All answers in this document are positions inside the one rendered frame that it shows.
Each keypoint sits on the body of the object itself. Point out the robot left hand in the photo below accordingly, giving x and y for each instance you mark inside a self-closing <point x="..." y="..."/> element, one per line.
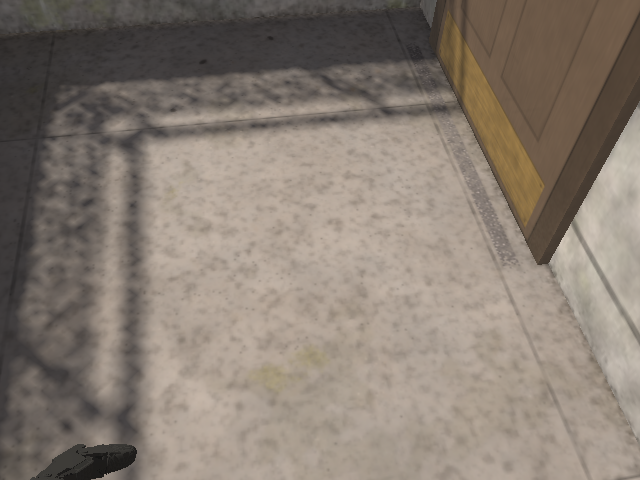
<point x="80" y="463"/>

